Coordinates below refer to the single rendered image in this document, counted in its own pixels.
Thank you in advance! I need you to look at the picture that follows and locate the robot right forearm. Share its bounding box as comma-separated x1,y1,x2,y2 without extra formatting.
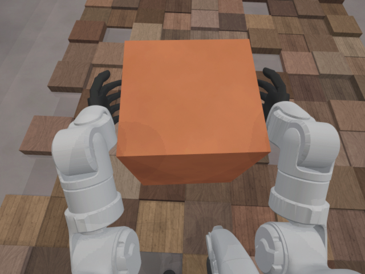
266,101,340,255

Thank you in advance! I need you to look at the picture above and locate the robot right upper arm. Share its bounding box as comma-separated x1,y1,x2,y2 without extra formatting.
255,221,361,274

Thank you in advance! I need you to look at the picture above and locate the right robot thigh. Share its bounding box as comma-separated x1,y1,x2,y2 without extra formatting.
206,229,259,274

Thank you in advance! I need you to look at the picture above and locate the robot left upper arm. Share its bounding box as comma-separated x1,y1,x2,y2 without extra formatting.
72,226,141,274

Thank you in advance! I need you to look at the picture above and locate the carton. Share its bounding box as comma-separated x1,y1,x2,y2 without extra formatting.
116,39,271,186

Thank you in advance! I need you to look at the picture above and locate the right robot hand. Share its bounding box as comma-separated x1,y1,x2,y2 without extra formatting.
257,67,290,122

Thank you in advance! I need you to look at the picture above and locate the robot left forearm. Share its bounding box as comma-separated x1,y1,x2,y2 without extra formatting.
51,105,124,271

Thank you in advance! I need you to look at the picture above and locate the robot right shin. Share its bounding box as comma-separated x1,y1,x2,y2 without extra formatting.
210,225,223,274

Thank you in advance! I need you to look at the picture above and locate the left robot hand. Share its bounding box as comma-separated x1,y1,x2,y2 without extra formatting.
87,70,122,124

